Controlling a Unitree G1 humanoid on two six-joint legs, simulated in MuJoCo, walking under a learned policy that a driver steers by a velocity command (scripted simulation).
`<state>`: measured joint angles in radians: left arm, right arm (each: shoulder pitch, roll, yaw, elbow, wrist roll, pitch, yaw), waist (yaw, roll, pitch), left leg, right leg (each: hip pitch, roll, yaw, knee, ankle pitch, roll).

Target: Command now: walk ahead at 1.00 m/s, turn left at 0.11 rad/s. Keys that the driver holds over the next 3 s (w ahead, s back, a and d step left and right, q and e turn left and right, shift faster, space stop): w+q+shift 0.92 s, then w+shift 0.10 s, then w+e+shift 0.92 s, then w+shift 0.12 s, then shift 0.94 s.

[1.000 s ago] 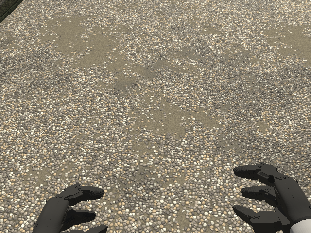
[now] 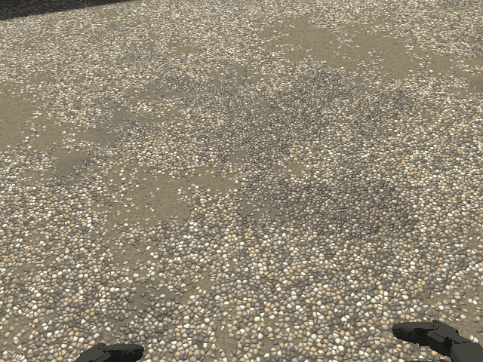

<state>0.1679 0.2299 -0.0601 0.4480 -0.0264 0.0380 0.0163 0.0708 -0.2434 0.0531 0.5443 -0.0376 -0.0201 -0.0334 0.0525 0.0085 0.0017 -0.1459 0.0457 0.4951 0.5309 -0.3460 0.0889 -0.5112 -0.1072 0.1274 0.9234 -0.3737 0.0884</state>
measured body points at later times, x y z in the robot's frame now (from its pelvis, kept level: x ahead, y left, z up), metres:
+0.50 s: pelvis +0.03 -0.08 +0.00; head +0.01 -0.07 +0.45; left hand +0.27 +0.16 +0.03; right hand +0.30 -0.25 -0.03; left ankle +0.00 +0.04 -0.73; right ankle +0.08 -0.18 -0.73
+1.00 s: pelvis -0.01 -0.09 -0.01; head -0.02 -0.08 +0.44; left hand +0.03 +0.24 -0.07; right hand +0.30 -0.16 -0.03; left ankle +0.00 +0.05 -0.72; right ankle +0.07 -0.18 -0.73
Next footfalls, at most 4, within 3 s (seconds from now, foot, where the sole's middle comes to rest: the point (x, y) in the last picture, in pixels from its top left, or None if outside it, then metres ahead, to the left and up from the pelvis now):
0.24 right None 0.11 -0.17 -0.76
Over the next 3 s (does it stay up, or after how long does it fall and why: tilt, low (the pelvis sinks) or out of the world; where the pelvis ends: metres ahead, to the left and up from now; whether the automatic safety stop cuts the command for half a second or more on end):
stays up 0.01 -0.01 0.02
